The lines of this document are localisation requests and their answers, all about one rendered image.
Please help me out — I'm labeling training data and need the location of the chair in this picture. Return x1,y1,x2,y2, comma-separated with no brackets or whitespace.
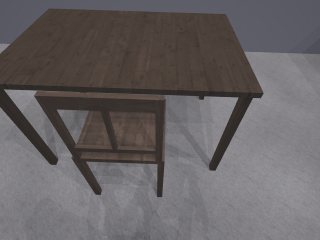
34,91,166,197

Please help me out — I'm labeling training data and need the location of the table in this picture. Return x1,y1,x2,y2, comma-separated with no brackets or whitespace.
0,8,264,171

